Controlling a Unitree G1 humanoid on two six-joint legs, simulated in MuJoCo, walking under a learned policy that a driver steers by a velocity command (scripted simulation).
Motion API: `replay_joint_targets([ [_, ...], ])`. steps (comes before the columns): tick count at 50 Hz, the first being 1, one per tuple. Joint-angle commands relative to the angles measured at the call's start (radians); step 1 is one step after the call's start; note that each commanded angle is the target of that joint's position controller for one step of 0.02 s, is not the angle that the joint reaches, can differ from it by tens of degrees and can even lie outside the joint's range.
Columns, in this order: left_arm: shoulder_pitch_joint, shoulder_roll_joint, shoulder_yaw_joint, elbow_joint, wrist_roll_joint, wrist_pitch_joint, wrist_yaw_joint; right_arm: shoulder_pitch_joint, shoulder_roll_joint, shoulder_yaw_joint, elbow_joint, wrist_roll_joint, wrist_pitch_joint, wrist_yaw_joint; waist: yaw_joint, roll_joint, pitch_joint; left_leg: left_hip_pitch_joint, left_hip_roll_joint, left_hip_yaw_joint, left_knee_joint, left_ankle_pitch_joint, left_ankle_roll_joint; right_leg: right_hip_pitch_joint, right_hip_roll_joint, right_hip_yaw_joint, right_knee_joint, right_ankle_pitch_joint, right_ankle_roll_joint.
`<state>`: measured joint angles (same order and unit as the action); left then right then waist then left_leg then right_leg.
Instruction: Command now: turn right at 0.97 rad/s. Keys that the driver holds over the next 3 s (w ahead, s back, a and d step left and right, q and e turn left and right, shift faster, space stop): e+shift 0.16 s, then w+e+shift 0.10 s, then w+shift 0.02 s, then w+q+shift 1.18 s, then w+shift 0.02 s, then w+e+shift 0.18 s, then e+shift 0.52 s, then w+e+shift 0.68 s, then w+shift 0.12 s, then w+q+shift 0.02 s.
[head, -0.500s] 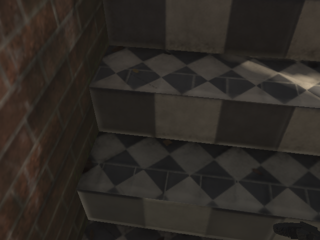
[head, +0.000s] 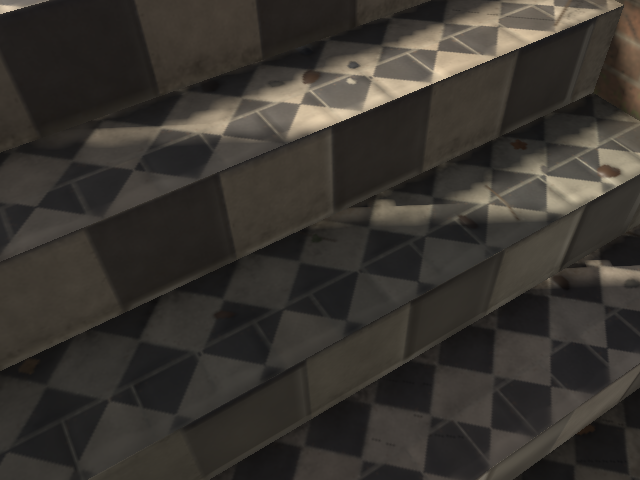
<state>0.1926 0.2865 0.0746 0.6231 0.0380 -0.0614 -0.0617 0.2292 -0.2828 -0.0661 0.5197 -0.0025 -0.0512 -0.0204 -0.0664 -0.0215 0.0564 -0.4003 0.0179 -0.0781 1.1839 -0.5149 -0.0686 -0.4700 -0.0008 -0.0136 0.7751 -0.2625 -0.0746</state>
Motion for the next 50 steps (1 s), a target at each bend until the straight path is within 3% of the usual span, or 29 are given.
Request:
replay_joint_targets([
  [1,0.122,0.19,0.043,-0.064,0.014,-0.001,0.056,-0.099,-0.059,-0.016,-0.141,-0.017,-0.063,-0.006,0.111,-0.081,-0.119,-0.47,-0.091,-0.158,0.618,0.072,0.001,0.22,-0.277,0.667,-0.499,-0.308,-0.159],
  [2,0.044,0.157,0.02,-0.068,0.022,-0.003,0.06,-0.063,-0.025,-0.005,-0.123,-0.059,-0.066,-0.002,0.057,-0.037,-0.07,-0.505,-0.076,-0.158,0.594,0.132,0.02,0.152,-0.249,0.638,-0.498,-0.313,-0.144],
  [3,-0.011,0.121,0.004,-0.065,0.039,-0.007,0.059,-0.039,-0.01,0.003,-0.121,-0.073,-0.054,0.004,0.019,-0.05,-0.089,-0.457,-0.07,-0.132,0.617,0.159,0.026,0.084,-0.199,0.572,-0.501,-0.29,-0.134],
  [9,0.01,0.115,-0.046,-0.069,0.039,-0.06,0.102,0.11,-0.053,0.022,-0.029,-0.062,0.022,0.042,0.008,-0.042,-0.18,-0.418,-0.085,-0.038,0.611,0.261,-0.034,0.091,-0.078,0.471,-0.51,-0.174,-0.115],
  [13,-0.055,0.1,-0.057,-0.114,-0.019,-0.104,0.088,0.164,-0.058,0.01,-0.016,-0.088,0.041,0.048,-0.035,-0.09,-0.125,-0.18,-0.074,0.046,0.383,0.222,-0.041,-0.07,-0.025,0.44,-0.561,-0.124,-0.044],
  [15,-0.271,0.149,-0.044,-0.238,-0.07,-0.103,0.099,0.396,-0.068,0.011,0.085,-0.139,0.079,0.094,-0.117,-0.043,-0.159,0.144,-0.099,0.156,-0.193,0.201,-0.029,-0.146,0.116,0.24,-0.553,-0.044,0.102],
  [16,-0.296,0.167,-0.035,-0.293,-0.087,-0.083,0.111,0.487,-0.042,0.024,0.146,-0.168,0.104,0.145,-0.08,-0.085,-0.117,0.177,-0.117,0.209,-0.426,0.152,0.007,-0.111,0.174,0.17,-0.496,0.015,0.146],
  [17,-0.268,0.12,-0.05,-0.324,-0.092,-0.059,0.099,0.486,-0.005,0.058,0.169,-0.181,0.123,0.204,-0.002,-0.122,-0.085,0.166,-0.101,0.223,-0.561,0.166,0.065,-0.063,0.163,0.185,-0.412,-0.012,0.17],
  [18,-0.18,0.034,-0.081,-0.285,-0.077,-0.029,0.066,0.417,0.046,0.082,0.176,-0.164,0.124,0.244,0.039,-0.029,-0.096,0.163,-0.014,0.148,-0.652,0.31,0.122,-0.056,0.104,0.251,-0.156,-0.15,0.137],
  [19,-0.014,-0.081,-0.114,-0.17,-0.053,0.005,0.023,0.294,0.085,0.088,0.162,-0.121,0.095,0.248,0.079,0.095,-0.12,0.12,0.115,-0.079,-0.544,0.331,0.184,-0.199,0.056,0.285,0.319,-0.105,0.104],
  [20,0.27,0.001,-0.053,-0.07,0.036,0.08,-0.004,-0.053,-0.015,0.025,0.05,-0.01,0.05,0.087,0.261,0.22,-0.213,0.164,0.122,-0.311,-0.767,0.059,0.236,-0.168,0.115,0.104,0.528,-0.188,0.097],
  [21,0.197,0.042,-0.051,-0.109,0.026,0.106,0.011,-0.105,-0.101,0.002,0.028,0.008,0.032,0.031,0.231,0.299,-0.074,0.095,0.191,-0.58,-0.944,-0.147,0.336,-0.287,0.056,0.068,0.556,-0.059,0.119],
  [22,0.033,0.045,-0.048,-0.163,0.021,0.111,0.017,-0.096,-0.089,-0.008,0.04,0.028,0.019,0.005,0.171,0.228,0.029,-0.098,0.247,-0.737,-1.021,-0.347,0.362,-0.256,-0.035,0.106,0.518,0.02,0.115],
  [23,-0.116,0.083,-0.034,-0.186,0.002,0.113,0.02,-0.051,-0.092,-0.01,0.086,0.011,0.02,-0.004,0.097,0.147,0.064,-0.056,0.248,-0.72,-0.98,-0.358,0.371,-0.303,-0.055,0.152,0.454,-0.025,0.124],
  [25,-0.261,0.1,-0.021,-0.186,-0.016,0.101,0.009,0.155,-0.077,-0.014,0.159,-0.005,0.011,-0.001,-0.033,0.068,0.074,0.18,0.183,-0.614,-0.896,-0.166,0.391,-0.402,-0.001,0.084,0.378,-0.058,0.144],
  [28,-0.339,0.036,-0.047,-0.184,-0.031,0.07,-0.015,0.235,-0.097,-0.03,0.198,-0.018,0.014,-0.019,-0.072,0.09,0.057,0.254,0.094,-0.416,-0.845,0.023,0.336,-0.256,0.055,-0.005,0.061,-0.208,0.13],
  [29,-0.343,0.032,-0.051,-0.179,-0.037,0.067,-0.018,0.213,-0.103,-0.033,0.21,-0.017,0.018,-0.021,-0.07,0.13,0.071,0.229,0.064,-0.367,-0.815,0.117,0.317,-0.18,0.066,0.002,-0.059,-0.19,0.129],
  [30,-0.29,0.05,-0.044,-0.161,-0.013,0.06,-0.005,0.228,-0.111,-0.043,0.211,-0.024,0.009,-0.038,-0.07,0.125,0.062,0.293,0.082,-0.379,-0.812,0.074,0.334,-0.187,0.059,0.0,-0.145,-0.191,0.117],
  [31,-0.226,0.02,-0.048,-0.12,-0.028,0.036,0.009,0.225,-0.104,-0.051,0.232,-0.025,0.005,-0.033,-0.054,0.148,0.041,0.25,0.059,-0.37,-0.778,0.008,0.334,-0.082,0.047,0.023,-0.218,-0.159,0.114],
  [33,-0.014,-0.022,-0.054,-0.04,-0.053,0.002,0.028,0.072,-0.067,-0.041,0.177,-0.005,-0.009,-0.015,0.095,0.077,-0.014,0.026,-0.014,-0.273,-0.614,0.03,0.267,0.322,-0.062,0.118,-0.546,0.195,0.127],
  [34,0.018,0.024,-0.033,-0.018,0.014,-0.016,0.034,0.063,-0.023,-0.032,0.166,0.053,-0.019,0.018,0.065,-0.198,-0.166,-0.131,-0.061,-0.117,-0.512,0.16,0.199,0.671,-0.066,0.097,-0.441,0.332,0.117],
  [36,0.061,0.037,-0.006,0.003,0.027,0.003,0.059,-0.047,-0.095,-0.05,0.154,0.058,-0.019,0.006,0.155,-0.115,-0.24,-0.289,-0.11,-0.031,-0.193,0.147,0.158,0.835,-0.141,0.12,-0.468,0.419,0.095],
  [37,-0.008,0.019,-0.011,0.001,0.044,0.001,0.057,-0.048,-0.101,-0.056,0.14,0.071,-0.01,-0.006,0.116,-0.09,-0.225,-0.321,-0.087,-0.015,-0.063,0.137,0.152,0.799,-0.156,0.09,-0.449,0.456,0.114],
  [38,-0.085,0.015,-0.016,0.012,0.074,-0.001,0.064,-0.022,-0.068,-0.048,0.135,0.039,0.014,-0.018,0.039,-0.059,-0.21,-0.293,-0.032,0.008,0.132,0.134,0.145,0.691,-0.187,0.052,-0.403,0.627,0.109],
  [41,-0.223,-0.015,-0.034,-0.006,0.055,-0.012,0.081,0.075,0.01,-0.014,0.085,0.013,0.06,-0.031,-0.072,-0.019,-0.214,-0.199,-0.018,0.051,0.425,0.116,0.149,0.356,-0.241,0.042,-0.346,0.724,0.047],
  [44,-0.221,-0.001,-0.046,-0.024,0.06,-0.042,0.082,0.026,-0.045,-0.008,0.038,0.015,0.073,-0.028,-0.06,-0.025,-0.181,-0.416,0.02,0.008,0.502,0.146,0.155,0.415,-0.302,0.053,-0.351,0.539,-0.006],
  [46,-0.224,0.028,-0.05,-0.033,0.063,-0.064,0.08,-0.004,-0.085,-0.022,0.012,-0.007,0.092,-0.036,-0.076,-0.012,-0.167,-0.422,-0.013,0.065,0.689,0.154,0.146,0.362,-0.345,0.022,-0.357,0.702,-0.062],
  [48,-0.2,0.062,-0.04,-0.022,0.064,-0.073,0.081,-0.05,-0.091,-0.025,-0.018,0.003,0.096,-0.031,-0.07,0.0,-0.173,-0.522,0.013,0.047,0.758,0.1,0.153,0.455,-0.387,0.001,-0.358,0.74,-0.078],
  [50,-0.113,0.093,-0.029,-0.013,0.089,-0.077,0.091,-0.154,-0.104,-0.027,-0.062,-0.007,0.093,-0.037,-0.028,0.019,-0.099,-0.624,0.005,0.065,0.803,0.041,0.165,0.494,-0.419,-0.031,-0.375,0.823,-0.082],
])
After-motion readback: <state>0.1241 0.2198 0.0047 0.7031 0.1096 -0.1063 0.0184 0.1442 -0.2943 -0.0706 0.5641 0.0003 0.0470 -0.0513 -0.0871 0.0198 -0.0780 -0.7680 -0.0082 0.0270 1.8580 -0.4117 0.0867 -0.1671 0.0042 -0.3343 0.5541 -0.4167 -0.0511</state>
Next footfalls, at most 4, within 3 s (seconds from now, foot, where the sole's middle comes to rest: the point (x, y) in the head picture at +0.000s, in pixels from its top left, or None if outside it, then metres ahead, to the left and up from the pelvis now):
0.36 left None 0.04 0.10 -0.74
0.64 right None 0.12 -0.17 -0.74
1.30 left None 0.14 0.03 -0.74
1.56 right None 0.38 -0.01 -0.54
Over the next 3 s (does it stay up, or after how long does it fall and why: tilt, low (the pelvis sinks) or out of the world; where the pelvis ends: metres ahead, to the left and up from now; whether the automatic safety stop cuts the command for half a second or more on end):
stays up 0.66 0.32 0.61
